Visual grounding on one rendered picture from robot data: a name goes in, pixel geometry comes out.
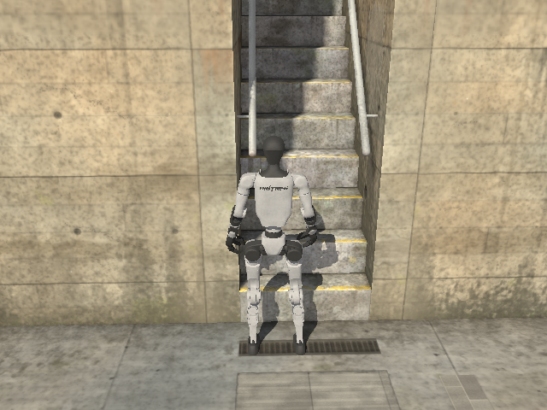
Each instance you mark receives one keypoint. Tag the stairs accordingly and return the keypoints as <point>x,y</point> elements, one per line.
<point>303,95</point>

